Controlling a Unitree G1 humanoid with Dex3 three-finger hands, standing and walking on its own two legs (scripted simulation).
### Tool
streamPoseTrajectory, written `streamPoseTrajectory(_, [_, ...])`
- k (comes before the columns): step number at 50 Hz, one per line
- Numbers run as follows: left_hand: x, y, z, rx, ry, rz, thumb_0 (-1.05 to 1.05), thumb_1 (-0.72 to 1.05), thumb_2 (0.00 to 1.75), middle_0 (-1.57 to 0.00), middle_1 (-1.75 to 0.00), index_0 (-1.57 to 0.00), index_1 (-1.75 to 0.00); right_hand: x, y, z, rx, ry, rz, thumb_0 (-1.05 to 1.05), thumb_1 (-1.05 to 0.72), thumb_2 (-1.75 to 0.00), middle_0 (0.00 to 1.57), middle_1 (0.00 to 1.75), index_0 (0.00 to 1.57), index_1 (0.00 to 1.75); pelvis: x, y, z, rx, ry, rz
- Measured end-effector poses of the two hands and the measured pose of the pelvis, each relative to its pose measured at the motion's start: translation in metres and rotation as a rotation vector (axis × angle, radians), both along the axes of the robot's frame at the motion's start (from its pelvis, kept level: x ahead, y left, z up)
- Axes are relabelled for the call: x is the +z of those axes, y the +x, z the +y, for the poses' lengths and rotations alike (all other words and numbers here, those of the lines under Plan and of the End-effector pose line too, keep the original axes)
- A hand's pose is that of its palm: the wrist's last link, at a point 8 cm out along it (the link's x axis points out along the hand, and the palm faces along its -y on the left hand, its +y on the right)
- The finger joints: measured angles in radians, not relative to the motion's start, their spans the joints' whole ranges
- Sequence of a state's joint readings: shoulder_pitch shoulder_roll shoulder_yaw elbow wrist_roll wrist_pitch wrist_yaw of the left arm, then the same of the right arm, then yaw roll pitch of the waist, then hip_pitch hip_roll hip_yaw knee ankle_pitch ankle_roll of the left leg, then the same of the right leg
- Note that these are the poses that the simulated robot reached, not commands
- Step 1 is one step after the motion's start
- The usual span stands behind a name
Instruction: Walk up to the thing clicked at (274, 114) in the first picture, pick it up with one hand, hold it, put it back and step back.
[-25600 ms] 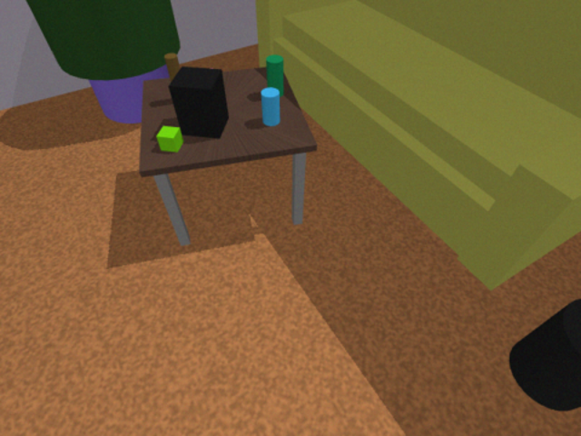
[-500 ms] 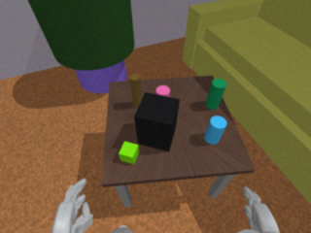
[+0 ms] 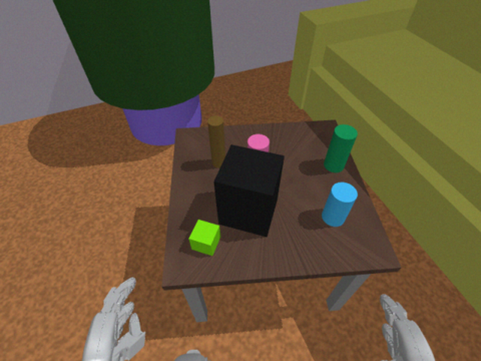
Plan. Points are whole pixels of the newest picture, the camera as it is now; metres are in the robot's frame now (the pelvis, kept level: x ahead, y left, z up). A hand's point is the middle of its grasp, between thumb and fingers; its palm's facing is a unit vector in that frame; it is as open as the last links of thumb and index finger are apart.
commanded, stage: home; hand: right
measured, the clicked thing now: (338, 205) +0.54 -0.24 -0.19
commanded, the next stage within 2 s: stand in 0.76 s
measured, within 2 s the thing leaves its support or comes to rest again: neither
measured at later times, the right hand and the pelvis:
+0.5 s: hand (368, 351) +0.16 -0.18 -0.04, palm faces +0.03 +0.97 -0.23, open 17.5 cm; pelvis +0.00 +0.00 +0.00, yaw +0 degrees
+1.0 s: hand out of the picture +0.05 -0.24 -0.10, palm faces +0.02 +0.94 -0.35, open 16.8 cm; pelvis +0.00 +0.01 +0.05, yaw -2 degrees
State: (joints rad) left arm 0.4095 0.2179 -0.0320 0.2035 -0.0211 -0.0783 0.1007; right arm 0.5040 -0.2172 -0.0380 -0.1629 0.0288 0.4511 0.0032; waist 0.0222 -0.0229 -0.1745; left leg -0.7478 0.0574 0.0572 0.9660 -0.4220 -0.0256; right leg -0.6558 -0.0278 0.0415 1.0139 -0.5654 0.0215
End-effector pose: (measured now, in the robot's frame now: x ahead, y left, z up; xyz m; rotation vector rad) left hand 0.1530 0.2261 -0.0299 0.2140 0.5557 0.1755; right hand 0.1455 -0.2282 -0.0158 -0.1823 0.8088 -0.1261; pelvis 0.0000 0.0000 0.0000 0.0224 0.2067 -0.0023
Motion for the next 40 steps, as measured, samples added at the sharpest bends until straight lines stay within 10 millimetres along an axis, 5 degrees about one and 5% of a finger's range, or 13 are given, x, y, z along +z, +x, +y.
streamPoseTrajectory(11, [-0.025, -0.007, 0.015, 0.053, 0.042, 0.079, 0.01, 0.90, 0.90, -0.20, -0.30, -0.21, -0.30, 0.000, -0.004, -0.001, -0.001, -0.006, 0.012, -0.01, 0.55, -0.04, 0.05, 0.05, 0.05, 0.04, 0.000, -0.001, 0.000, -0.007, 0.018, -0.010])
streamPoseTrajectory(24, [-0.028, -0.002, 0.011, 0.051, 0.038, 0.047, 0.01, 0.90, 0.90, -0.20, -0.30, -0.21, -0.30, 0.002, -0.002, 0.001, -0.010, 0.000, 0.014, -0.01, 0.55, -0.04, 0.05, 0.05, 0.05, 0.05, 0.002, -0.001, 0.001, -0.009, 0.017, -0.021])
streamPoseTrajectory(28, [-0.041, -0.005, 0.018, -0.081, 0.097, 0.232, 0.01, 0.90, 0.90, -0.20, -0.30, -0.21, -0.30, -0.018, 0.000, -0.013, 0.049, -0.093, -0.019, 0.00, 0.56, -0.04, 0.06, 0.05, 0.05, 0.04, 0.011, -0.008, 0.003, -0.012, -0.001, -0.105])
streamPoseTrajectory(40, [-0.040, -0.063, 0.065, 0.009, 0.113, 0.534, 0.01, 0.90, 0.90, -0.20, -0.30, -0.21, -0.30, -0.051, -0.065, -0.057, -0.040, -0.145, 0.251, 0.00, 0.56, -0.03, 0.05, 0.05, 0.05, 0.04, 0.034, -0.005, 0.002, -0.020, -0.018, -0.195])
